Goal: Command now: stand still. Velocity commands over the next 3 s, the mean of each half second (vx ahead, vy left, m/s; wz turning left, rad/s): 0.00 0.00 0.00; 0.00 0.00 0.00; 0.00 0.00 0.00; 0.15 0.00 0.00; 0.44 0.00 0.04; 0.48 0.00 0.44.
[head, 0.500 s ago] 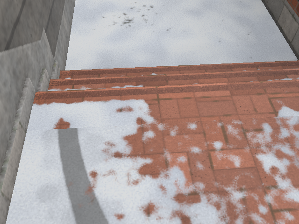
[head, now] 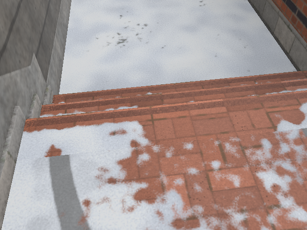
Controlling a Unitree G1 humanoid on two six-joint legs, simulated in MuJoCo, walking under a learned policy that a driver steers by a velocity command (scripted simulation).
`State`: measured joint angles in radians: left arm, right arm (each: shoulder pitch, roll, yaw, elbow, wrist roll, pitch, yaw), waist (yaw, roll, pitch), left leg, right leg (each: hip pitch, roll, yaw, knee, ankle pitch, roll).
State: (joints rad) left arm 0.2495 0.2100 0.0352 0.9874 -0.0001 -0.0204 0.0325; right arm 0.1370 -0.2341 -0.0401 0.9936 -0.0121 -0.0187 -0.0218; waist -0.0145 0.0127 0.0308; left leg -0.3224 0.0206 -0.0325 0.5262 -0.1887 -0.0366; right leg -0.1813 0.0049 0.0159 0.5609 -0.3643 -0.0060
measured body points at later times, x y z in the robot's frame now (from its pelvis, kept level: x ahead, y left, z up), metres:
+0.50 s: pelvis +0.02 -0.01 +0.00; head +0.03 -0.01 +0.45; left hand +0.04 +0.24 -0.15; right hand +0.11 -0.26 -0.14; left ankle +0.06 +0.14 -0.73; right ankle -0.04 -0.12 -0.73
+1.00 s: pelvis +0.02 +0.00 +0.00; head +0.03 +0.00 +0.45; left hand +0.00 +0.24 -0.15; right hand +0.07 -0.24 -0.15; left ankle +0.06 +0.14 -0.73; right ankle -0.04 -0.12 -0.73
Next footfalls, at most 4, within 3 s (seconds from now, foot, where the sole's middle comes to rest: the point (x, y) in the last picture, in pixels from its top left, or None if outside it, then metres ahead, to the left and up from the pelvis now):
2.40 right None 0.47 -0.12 -0.77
3.00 left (121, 176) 0.77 0.19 -0.77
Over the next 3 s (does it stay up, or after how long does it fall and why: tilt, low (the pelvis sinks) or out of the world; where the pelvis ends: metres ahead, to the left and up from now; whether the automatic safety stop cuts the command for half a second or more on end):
stays up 0.62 0.03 -0.02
